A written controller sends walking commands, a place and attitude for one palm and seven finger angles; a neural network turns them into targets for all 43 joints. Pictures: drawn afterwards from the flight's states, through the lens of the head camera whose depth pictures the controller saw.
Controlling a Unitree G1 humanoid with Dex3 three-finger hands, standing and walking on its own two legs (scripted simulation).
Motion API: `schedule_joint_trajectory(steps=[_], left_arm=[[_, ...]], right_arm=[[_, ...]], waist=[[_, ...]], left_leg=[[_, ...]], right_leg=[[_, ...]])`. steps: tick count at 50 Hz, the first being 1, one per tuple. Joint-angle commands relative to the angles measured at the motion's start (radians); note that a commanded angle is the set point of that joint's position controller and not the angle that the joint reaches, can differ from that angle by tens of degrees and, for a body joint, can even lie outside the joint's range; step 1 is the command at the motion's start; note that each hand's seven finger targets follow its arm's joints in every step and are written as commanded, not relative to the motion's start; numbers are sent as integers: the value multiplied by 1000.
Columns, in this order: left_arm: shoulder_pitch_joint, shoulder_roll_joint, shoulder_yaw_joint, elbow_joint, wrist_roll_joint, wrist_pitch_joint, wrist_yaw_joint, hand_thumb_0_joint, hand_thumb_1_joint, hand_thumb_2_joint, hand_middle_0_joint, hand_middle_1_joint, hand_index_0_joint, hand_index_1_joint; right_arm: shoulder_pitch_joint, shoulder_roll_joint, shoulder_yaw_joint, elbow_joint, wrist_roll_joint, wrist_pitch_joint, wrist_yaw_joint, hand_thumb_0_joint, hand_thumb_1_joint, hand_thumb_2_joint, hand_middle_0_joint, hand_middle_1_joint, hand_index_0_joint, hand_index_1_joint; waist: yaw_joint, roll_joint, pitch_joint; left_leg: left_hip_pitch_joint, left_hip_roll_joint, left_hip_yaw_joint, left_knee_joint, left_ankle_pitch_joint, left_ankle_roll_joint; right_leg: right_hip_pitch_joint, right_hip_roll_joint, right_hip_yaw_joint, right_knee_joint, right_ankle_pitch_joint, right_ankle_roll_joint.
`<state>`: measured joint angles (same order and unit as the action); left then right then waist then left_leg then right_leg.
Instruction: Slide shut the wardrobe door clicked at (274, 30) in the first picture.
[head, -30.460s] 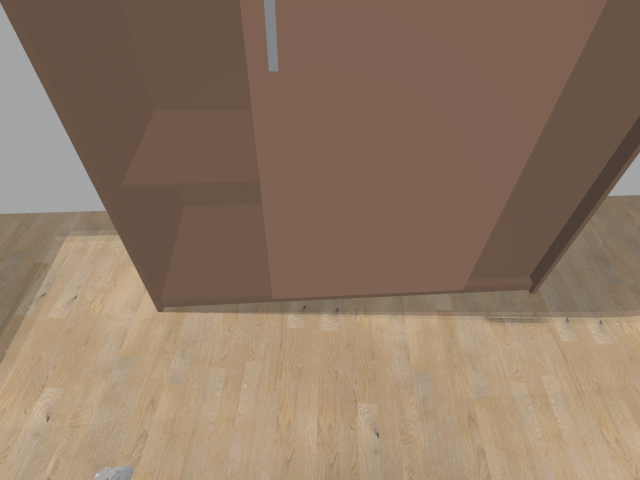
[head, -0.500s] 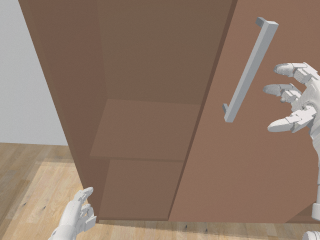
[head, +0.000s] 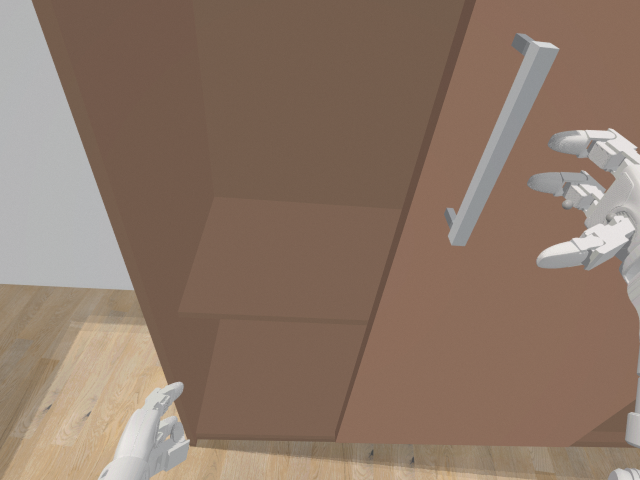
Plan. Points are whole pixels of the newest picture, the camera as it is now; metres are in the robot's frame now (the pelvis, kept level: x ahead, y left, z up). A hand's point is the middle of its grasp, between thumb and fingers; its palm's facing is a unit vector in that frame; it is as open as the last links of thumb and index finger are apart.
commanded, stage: feel for the door with the fingertips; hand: right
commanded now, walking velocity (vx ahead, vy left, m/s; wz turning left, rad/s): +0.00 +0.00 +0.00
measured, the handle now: (486, 152) +0.42 -0.16 +0.27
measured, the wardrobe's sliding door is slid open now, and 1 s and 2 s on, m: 0.41 0.41 0.41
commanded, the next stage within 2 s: slide the fingers in behind the handle in 1.04 s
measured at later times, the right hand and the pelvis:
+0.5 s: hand (535, 199) +0.32 -0.18 +0.27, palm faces +0.00 +1.00 -0.08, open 13.9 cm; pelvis -0.01 +0.01 +0.00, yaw +0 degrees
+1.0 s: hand (526, 187) +0.34 -0.18 +0.27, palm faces +0.01 +1.00 -0.08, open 13.9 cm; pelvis -0.01 +0.01 +0.00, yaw +0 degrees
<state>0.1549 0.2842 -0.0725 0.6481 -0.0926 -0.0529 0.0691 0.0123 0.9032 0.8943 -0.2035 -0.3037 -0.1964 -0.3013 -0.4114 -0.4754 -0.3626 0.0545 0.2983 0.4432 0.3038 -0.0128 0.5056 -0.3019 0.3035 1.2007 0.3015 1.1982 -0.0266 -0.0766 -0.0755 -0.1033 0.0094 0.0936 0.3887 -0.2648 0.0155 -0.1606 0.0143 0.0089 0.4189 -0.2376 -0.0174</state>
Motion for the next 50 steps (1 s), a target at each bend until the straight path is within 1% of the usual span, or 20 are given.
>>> schedule_joint_trajectory(steps=[1, 2, 4, 7, 8, 10, 12, 15, 17, 20, 22, 23, 28, 31, 35, 37, 44, 47, 48, 50], left_arm=[[-192, 105, 41, -183, -1, -61, 13, 0, 900, 900, -200, -300, -200, -300], [-193, 101, 38, -177, 1, -60, 10, 0, 900, 900, -200, -300, -200, -300], [-200, 103, 37, -175, -3, -60, 11, 0, 900, 900, -200, -300, -200, -300], [-215, 96, 35, -172, -4, -63, 10, 0, 900, 900, -200, -300, -200, -300], [-219, 95, 35, -176, -4, -66, 8, 0, 900, 900, -200, -300, -200, -300], [-230, 91, 34, -181, -1, -66, 8, 0, 900, 900, -200, -300, -200, -300], [-237, 88, 31, -167, 1, -58, 6, 0, 900, 900, -200, -300, -200, -300], [-251, 91, 27, -162, 3, -43, 10, 0, 900, 900, -200, -300, -200, -300], [-261, 85, 23, -162, 6, -31, 8, 0, 900, 900, -200, -300, -200, -300], [-263, 83, 22, -161, 4, -20, 7, 0, 900, 900, -200, -300, -200, -300], [-262, 81, 23, -163, 4, -18, 9, 0, 900, 900, -200, -300, -200, -300], [-260, 84, 22, -161, 2, -17, 10, 0, 900, 900, -200, -300, -200, -300], [-251, 83, 25, -163, 1, -20, 12, 0, 900, 900, -200, -300, -200, -300], [-245, 87, 25, -164, 2, -19, 12, 0, 900, 900, -200, -300, -200, -300], [-239, 90, 29, -160, -2, -19, 11, 0, 900, 900, -200, -300, -200, -300], [-236, 89, 30, -159, -3, -21, 9, 0, 900, 900, -200, -300, -200, -300], [-212, 100, 37, -143, -1, -29, 15, 0, 900, 900, -200, -300, -200, -300], [-206, 93, 35, -141, 0, -32, 14, 0, 900, 900, -200, -300, -200, -300], [-198, 100, 38, -135, 0, -33, 15, 0, 900, 900, -200, -300, -200, -300], [-195, 99, 39, -137, 0, -35, 18, 0, 900, 900, -200, -300, -200, -300]], right_arm=[[-389, -278, -118, -251, 13, -76, -8, 0, 500, -300, 300, 1200, 300, 1200], [-373, -243, -88, -248, 20, -76, -7, 0, 500, -300, 300, 1200, 300, 1200], [-379, -229, -77, -232, 21, -68, -9, 0, 500, -300, 300, 1200, 300, 1200], [-414, -162, -10, -278, 17, -61, -24, 0, 500, -300, 300, 1200, 300, 1200], [-428, -169, -18, -316, 16, -60, -32, 0, 500, -300, 300, 1200, 300, 1200], [-397, -137, -5, -336, 16, -48, -47, 0, 500, -300, 300, 1200, 300, 1200], [-386, -117, 7, -315, 18, -35, -62, 0, 500, -300, 300, 1200, 300, 1200], [-403, -141, -25, -267, 11, 0, -93, 0, 500, -300, 300, 1200, 300, 1200], [-401, -141, -23, -282, 3, 8, -113, 0, 500, -300, 300, 1200, 300, 1200], [-428, -143, -20, -259, -6, 15, -121, 0, 500, -300, 300, 1200, 300, 1200], [-452, -123, 10, -288, -8, 6, -118, 0, 500, -300, 300, 1200, 300, 1200], [-449, -147, -11, -258, -7, 8, -117, 0, 500, -300, 300, 1200, 300, 1200], [-502, -138, 12, -255, -9, -15, -97, 0, 500, -300, 300, 1200, 300, 1200], [-487, -153, -11, -218, -4, -17, -94, 0, 500, -300, 300, 1200, 300, 1200], [-499, -150, -1, -192, -9, -20, -95, 0, 500, -300, 300, 1200, 300, 1200], [-513, -120, 34, -199, -11, -27, -95, 0, 500, -300, 300, 1200, 300, 1200], [-563, -163, 5, -135, -22, -41, -109, 0, 500, -300, 300, 1200, 300, 1200], [-595, -115, 55, -136, -24, -53, -110, 0, 500, -300, 300, 1200, 300, 1200], [-603, -158, 20, -103, -25, -52, -113, 0, 500, -300, 300, 1200, 300, 1200], [-626, -150, 32, -87, -32, -60, -111, 0, 500, -300, 300, 1200, 300, 1200]], waist=[[-6, 23, -236], [-5, 20, -216], [0, 30, -198], [4, -16, -178], [2, -23, -196], [-4, 4, -212], [-5, 37, -179], [-13, 85, -166], [-20, 64, -174], [-12, 63, -177], [-5, 43, -193], [-5, 58, -190], [5, 26, -205], [0, 67, -197], [4, 53, -181], [8, 37, -174], [16, 67, -173], [21, 26, -174], [20, 51, -177], [24, 54, -172]], left_leg=[[1, -16, -30, -29, 358, 6], [1, -16, -28, -33, 357, 7], [-15, -17, -27, -34, 328, 4], [-34, -17, -29, -39, 299, 11], [-32, -15, -29, -37, 298, 10], [-28, -17, -27, -28, 306, 9], [-29, -18, -28, -36, 293, 10], [-25, -16, -33, -39, 256, 5], [-6, -13, -42, -39, 275, 9], [-9, -13, -44, -39, 276, 7], [0, -12, -46, -40, 298, 10], [-3, -12, -47, -44, 291, 7], [-3, -11, -48, -44, 314, 8], [1, -11, -44, -43, 309, 6], [-9, -11, -47, -47, 289, 5], [-10, -10, -47, -47, 292, 9], [-23, -12, -53, -62, 250, 5], [-23, -12, -50, -63, 249, 9], [-24, -12, -52, -67, 231, 6], [-34, -13, -53, -69, 219, 6]], right_leg=[[149, 7, 52, -17, 332, -24], [135, 8, 51, -15, 329, -24], [130, 6, 52, -21, 297, -23], [142, 6, 57, -21, 288, -20], [153, 7, 60, -22, 287, -18], [162, 5, 64, -23, 303, -17], [140, 3, 60, -23, 281, -17], [105, 5, 55, -38, 235, -19], [99, 8, 46, -31, 252, -21], [106, 6, 44, -33, 246, -21], [120, 7, 41, -26, 265, -23], [116, 8, 43, -29, 252, -24], [137, 10, 41, -24, 266, -26], [124, 10, 42, -29, 256, -27], [112, 9, 39, -31, 237, -27], [112, 9, 41, -26, 244, -28], [113, 7, 41, -35, 206, -33], [118, 9, 43, -35, 210, -30], [112, 7, 47, -39, 192, -30], [116, 6, 45, -42, 183, -32]])
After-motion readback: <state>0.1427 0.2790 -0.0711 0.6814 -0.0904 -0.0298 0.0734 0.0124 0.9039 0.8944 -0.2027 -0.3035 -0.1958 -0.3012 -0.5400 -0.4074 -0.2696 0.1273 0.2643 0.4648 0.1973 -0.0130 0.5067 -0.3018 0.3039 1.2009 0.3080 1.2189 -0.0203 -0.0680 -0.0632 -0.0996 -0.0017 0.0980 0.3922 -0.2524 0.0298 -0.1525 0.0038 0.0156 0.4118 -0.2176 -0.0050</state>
